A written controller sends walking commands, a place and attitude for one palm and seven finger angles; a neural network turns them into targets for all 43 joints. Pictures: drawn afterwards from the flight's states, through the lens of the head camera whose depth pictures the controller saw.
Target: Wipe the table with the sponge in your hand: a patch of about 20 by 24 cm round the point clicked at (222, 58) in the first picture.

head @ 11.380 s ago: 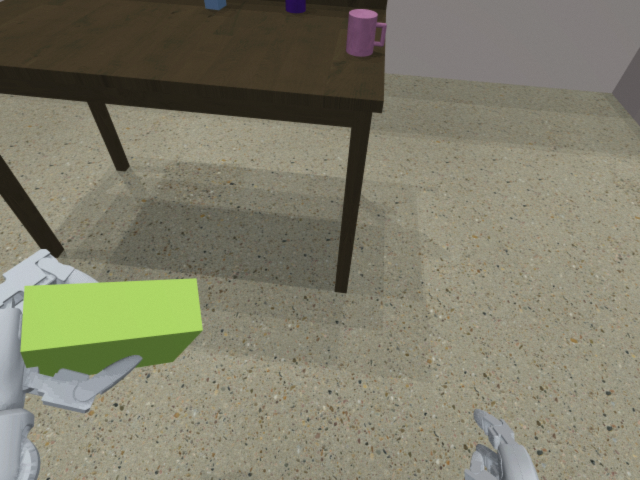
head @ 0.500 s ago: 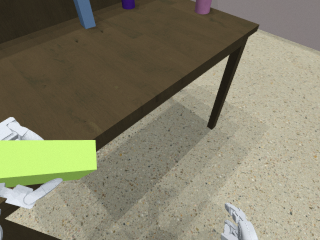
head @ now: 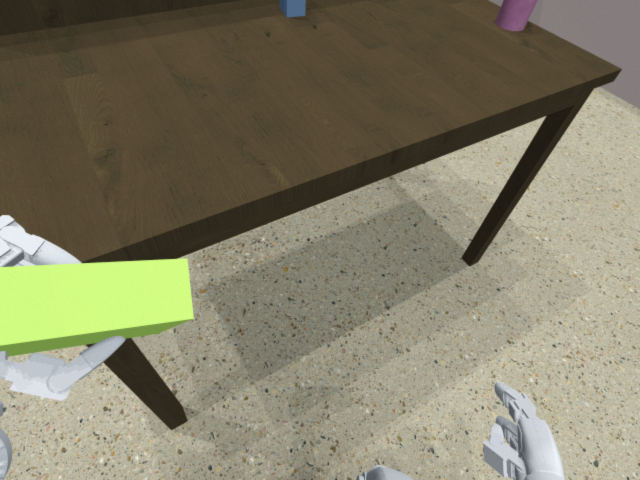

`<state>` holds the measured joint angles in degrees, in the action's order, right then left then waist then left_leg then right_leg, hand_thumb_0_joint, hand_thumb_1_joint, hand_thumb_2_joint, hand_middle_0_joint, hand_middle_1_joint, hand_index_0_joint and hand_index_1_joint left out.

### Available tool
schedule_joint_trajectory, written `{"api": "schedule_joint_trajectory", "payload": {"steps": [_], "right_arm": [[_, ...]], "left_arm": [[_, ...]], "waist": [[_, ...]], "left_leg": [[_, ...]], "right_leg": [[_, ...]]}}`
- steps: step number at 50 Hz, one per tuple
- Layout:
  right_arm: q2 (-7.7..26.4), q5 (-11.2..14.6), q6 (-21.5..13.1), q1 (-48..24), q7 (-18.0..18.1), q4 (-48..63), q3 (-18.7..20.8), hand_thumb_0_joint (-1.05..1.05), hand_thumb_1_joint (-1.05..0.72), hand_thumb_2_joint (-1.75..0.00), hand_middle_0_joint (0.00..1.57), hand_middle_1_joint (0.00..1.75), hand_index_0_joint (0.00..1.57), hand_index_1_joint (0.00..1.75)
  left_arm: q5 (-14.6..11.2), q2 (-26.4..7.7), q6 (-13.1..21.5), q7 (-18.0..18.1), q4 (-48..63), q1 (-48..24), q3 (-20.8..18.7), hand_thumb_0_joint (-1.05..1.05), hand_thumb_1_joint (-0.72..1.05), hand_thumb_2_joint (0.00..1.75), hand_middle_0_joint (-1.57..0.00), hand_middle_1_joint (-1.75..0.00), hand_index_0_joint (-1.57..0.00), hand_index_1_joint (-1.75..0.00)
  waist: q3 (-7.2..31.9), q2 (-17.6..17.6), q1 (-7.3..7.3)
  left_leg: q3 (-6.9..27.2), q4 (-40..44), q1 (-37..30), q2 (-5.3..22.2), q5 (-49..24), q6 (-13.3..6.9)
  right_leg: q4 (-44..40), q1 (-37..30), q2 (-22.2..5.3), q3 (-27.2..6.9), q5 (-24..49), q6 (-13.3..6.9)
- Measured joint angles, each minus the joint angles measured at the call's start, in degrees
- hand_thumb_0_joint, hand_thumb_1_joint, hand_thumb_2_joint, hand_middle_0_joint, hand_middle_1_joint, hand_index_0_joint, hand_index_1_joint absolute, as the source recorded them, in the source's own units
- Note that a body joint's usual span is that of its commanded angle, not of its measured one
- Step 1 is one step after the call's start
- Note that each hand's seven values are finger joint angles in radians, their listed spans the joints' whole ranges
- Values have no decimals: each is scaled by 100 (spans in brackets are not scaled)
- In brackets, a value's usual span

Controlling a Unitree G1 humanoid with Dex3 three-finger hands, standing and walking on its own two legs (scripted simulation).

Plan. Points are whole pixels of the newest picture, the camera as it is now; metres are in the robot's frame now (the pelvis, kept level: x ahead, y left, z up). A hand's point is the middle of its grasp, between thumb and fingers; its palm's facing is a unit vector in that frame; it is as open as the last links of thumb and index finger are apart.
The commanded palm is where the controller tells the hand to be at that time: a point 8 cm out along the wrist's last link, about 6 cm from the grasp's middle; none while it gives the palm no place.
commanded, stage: take the last steps up to it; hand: left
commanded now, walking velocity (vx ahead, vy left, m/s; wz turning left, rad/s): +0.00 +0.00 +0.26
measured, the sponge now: (120, 306) +0.23 +0.20 +0.16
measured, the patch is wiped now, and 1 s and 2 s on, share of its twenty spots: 0.00 0.00 0.00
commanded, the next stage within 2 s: none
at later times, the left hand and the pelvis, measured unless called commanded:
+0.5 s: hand (88, 405) +0.15 +0.18 +0.18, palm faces +0.41 -0.81 -0.42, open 9.5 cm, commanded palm +0.09 +0.23 +0.19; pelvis -0.06 -0.06 +0.02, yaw +4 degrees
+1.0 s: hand (237, 310) +0.23 +0.09 +0.18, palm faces +0.37 -0.77 -0.52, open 9.5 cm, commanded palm +0.17 +0.14 +0.19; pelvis +0.01 -0.14 -0.01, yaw +0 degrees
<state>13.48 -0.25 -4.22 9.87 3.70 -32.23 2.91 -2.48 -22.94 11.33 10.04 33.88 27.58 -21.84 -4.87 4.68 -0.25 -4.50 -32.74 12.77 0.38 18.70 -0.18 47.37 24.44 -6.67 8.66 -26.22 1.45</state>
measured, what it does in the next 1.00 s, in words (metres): steps to the right: right foot, then left foot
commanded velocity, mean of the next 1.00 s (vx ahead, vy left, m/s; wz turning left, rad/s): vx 0.28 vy -0.14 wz -0.05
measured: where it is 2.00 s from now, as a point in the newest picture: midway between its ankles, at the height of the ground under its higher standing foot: outside the picture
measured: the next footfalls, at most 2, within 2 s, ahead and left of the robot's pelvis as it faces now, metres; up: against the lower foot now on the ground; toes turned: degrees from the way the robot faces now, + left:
right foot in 0.28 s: -0.02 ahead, -0.11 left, +0.00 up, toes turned -4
left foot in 0.68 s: +0.02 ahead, +0.08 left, +0.00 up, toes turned +13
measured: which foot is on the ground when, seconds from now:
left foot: down 0.00-0.30, up 0.32-0.66, down 0.68-0.96, up 0.98-1.00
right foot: up 0.00-0.26, down 0.28-0.68, up 0.70-0.94, down 0.96-1.00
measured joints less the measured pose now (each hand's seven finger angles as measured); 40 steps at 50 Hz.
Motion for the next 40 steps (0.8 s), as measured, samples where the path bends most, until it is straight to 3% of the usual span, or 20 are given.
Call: {"api": "schedule_joint_trajectory", "payload": {"steps": [4,8,11,14,16,18,20,22,26,32,34,35,38,40], "right_arm": [[-300,57,-174,146,-202,-98,-196,1,-91,-90,20,30,20,30],[-512,90,-220,256,-298,-191,-405,1,-90,-90,20,30,20,30],[-608,73,-144,255,-264,-309,-531,1,-90,-90,21,30,20,30],[-666,64,-21,226,-218,-340,-614,1,-90,-90,21,30,20,30],[-610,76,58,135,-197,-396,-595,1,-90,-90,21,30,20,30],[-538,90,103,81,-200,-534,-571,1,-90,-90,21,30,20,30],[-423,80,138,66,-194,-572,-547,1,-90,-90,21,30,20,30],[-307,78,167,84,-171,-520,-470,1,-90,-90,21,30,20,30],[-86,62,221,176,-101,-348,-258,1,-90,-90,21,30,20,30],[145,47,186,378,-10,-135,-83,1,-90,-90,20,30,20,30],[202,53,151,422,34,-10,-78,1,-90,-90,20,30,20,30],[133,57,134,364,58,-19,-61,1,-90,-90,20,30,20,30],[-125,28,102,213,59,-112,-138,1,-91,-90,20,30,20,30],[-285,21,72,187,-3,-129,-244,1,-91,-90,20,30,20,30]], "left_arm": [[97,-11,-33,-111,-58,22,32,-1,-44,100,-80,-134,-81,-134],[38,75,-20,-172,-42,151,88,-1,-44,100,-80,-134,-81,-134],[19,92,-20,-200,-320,63,111,-1,-44,100,-80,-134,-81,-134],[62,72,-159,-164,-645,-121,88,-1,-44,100,-80,-134,-81,-134],[111,168,-270,-155,-825,-355,175,-1,-44,100,-80,-134,-81,-134],[86,268,-341,-151,-896,-471,300,-1,-44,100,-80,-134,-81,-134],[56,382,-304,-156,-865,-361,364,-1,-44,100,-80,-134,-81,-134],[53,405,-246,-166,-766,-188,399,-1,-44,100,-80,-134,-81,-134],[37,186,-146,-173,-535,52,332,-1,-44,100,-80,-134,-81,-134],[-39,-96,-100,-63,-181,176,59,-1,-44,100,-80,-134,-81,-134],[-60,-87,-73,-27,-81,159,-14,-1,-44,100,-80,-134,-81,-134],[-53,-95,-37,-18,-126,59,-48,-1,-44,100,-80,-134,-81,-134],[31,-66,-13,-114,-460,-271,-40,-1,-44,100,-80,-134,-81,-134],[89,-19,-52,-178,-512,-297,-4,-1,-44,100,-80,-134,-81,-134]], "waist": [[30,-239,16],[138,-467,138],[245,-606,263],[344,-643,337],[293,-752,304],[256,-627,293],[243,-520,236],[234,-439,117],[242,-296,-21],[285,-181,5],[313,-229,44],[257,-136,39],[158,-65,27],[155,-161,20]], "left_leg": [[306,136,53,121,-255,14],[427,380,119,168,-529,51],[452,434,230,205,-644,79],[355,136,482,285,-457,115],[361,-634,835,399,295,91],[371,-1885,1248,284,630,148],[303,-2858,1562,244,473,230],[184,-3240,1740,267,286,286],[-121,-2501,1633,376,186,283],[-540,-319,715,400,85,175],[-556,358,297,422,-267,23],[-583,255,298,397,-427,24],[-615,68,212,452,-330,118],[-589,200,113,580,-341,198]], "right_leg": [[866,219,370,-240,-58,174],[505,-24,495,-303,148,241],[-236,-493,573,-291,18,202],[-1399,-1199,634,-153,72,24],[-1507,-1165,728,-46,671,-383],[-1474,-1143,675,-37,776,-622],[-1697,-1226,671,-79,877,-679],[-1973,-1309,677,-79,1029,-684],[-2314,-1339,702,-65,1216,-744],[-2070,-1228,814,-89,1016,-782],[-1508,-1031,898,-128,698,-743],[-1005,-870,853,-216,413,-607],[663,-234,786,-435,18,-294],[1036,86,640,-411,209,-177]]}}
